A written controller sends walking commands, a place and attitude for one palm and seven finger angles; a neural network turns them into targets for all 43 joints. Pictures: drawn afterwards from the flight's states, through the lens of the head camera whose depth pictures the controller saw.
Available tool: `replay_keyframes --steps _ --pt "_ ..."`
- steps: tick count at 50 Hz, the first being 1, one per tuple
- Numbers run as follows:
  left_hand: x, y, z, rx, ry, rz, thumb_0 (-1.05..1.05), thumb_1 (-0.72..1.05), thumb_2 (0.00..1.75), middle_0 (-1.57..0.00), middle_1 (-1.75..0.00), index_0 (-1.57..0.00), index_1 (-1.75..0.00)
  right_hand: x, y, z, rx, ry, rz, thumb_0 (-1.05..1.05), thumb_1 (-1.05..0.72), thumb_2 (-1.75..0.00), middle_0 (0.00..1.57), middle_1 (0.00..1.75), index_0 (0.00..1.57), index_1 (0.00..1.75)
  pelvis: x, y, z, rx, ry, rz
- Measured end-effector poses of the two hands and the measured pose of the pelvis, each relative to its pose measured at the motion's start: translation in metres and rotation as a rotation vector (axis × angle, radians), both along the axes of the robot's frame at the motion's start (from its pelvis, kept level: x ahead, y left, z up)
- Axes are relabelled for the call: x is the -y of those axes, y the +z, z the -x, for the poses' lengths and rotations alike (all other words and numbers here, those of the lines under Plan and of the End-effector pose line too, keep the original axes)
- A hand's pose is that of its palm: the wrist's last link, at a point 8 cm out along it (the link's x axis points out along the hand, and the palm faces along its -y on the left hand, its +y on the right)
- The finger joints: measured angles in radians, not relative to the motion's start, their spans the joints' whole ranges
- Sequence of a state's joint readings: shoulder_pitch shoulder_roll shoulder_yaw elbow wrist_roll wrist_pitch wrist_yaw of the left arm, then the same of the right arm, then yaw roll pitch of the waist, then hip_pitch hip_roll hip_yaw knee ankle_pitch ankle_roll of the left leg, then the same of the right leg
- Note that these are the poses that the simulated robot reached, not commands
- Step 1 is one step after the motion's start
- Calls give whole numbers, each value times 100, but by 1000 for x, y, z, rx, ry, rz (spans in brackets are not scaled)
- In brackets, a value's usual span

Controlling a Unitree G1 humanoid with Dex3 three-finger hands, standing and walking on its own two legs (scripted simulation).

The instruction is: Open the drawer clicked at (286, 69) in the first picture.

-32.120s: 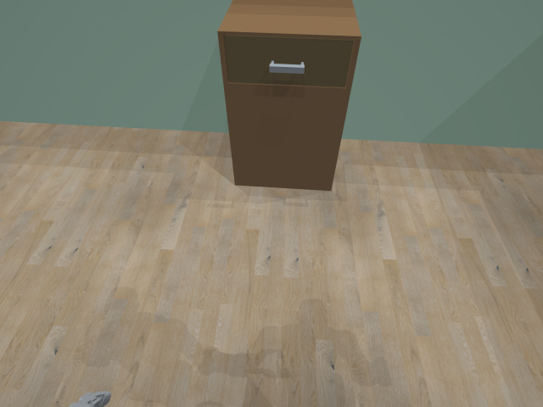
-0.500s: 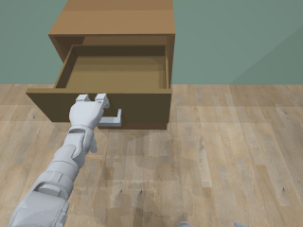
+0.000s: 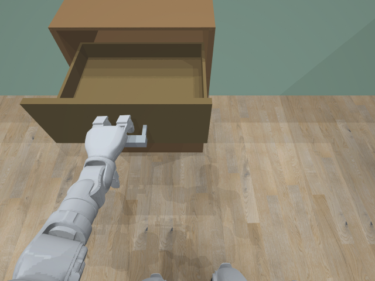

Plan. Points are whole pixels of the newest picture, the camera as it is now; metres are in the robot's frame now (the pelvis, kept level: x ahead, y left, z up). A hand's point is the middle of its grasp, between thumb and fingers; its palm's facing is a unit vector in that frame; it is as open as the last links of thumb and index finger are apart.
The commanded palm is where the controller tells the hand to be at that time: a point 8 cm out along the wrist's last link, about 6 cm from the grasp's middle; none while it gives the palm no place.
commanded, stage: lower the fingers behind the handle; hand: left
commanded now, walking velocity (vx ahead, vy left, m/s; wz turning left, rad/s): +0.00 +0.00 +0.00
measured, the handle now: (123, 134) +0.48 +0.17 -0.04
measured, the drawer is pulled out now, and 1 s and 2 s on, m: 0.30 0.30 0.30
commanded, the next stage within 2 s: close the thumb around the handle in 0.92 s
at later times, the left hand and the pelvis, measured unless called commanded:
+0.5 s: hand (122, 158) +0.42 +0.17 -0.06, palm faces -0.05 -0.05 -1.00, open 13.8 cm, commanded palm +0.40 +0.17 -0.01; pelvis +0.00 +0.00 -0.02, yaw +0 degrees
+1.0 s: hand (122, 157) +0.42 +0.17 -0.06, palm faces -0.05 -0.05 -1.00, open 13.8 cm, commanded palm +0.40 +0.17 -0.01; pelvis +0.00 -0.01 -0.02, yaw +0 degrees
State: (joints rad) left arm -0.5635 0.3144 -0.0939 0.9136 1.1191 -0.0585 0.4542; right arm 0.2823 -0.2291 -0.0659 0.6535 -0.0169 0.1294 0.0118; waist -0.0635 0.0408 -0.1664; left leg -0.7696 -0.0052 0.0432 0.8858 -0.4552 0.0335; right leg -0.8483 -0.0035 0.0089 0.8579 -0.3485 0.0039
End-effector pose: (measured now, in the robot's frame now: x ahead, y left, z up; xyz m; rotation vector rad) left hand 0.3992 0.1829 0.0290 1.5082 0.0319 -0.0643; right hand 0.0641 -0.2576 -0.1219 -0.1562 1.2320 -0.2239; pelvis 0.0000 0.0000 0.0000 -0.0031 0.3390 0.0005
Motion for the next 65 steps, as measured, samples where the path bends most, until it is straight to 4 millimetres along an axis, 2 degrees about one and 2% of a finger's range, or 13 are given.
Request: replay_keyframes --steps 25,42,54,59,65 --pt "9 -35 -1 12 5 -11 -1 -49 30 -31 -120 -32 -120 2 -23 10 -49 10 4 1 -90 -90 20 30 20 30 2 -21 5 -57 7 3" --pt "11 -37 -8 7 21 -13 -1 -49 30 -31 -120 -32 -120 11 -28 13 -62 7 19 1 -90 -90 20 30 20 30 7 -25 6 -73 10 -1" --pt "7 -37 -5 18 20 -18 -1 -48 30 -31 -120 -32 -121 13 -27 10 -52 9 22 1 -90 -90 20 30 20 30 9 -24 5 -71 9 -1" --pt "6 -38 -6 19 25 -18 -1 -39 34 -31 -121 -32 -122 12 -27 8 -49 14 24 1 -90 -90 20 30 20 30 8 -25 5 -73 11 -1" --pt "3 -38 -11 12 31 -17 -1 -15 45 -33 -123 -34 -124 11 -27 8 -49 13 27 1 -90 -90 20 30 20 30 7 -26 5 -78 10 0"
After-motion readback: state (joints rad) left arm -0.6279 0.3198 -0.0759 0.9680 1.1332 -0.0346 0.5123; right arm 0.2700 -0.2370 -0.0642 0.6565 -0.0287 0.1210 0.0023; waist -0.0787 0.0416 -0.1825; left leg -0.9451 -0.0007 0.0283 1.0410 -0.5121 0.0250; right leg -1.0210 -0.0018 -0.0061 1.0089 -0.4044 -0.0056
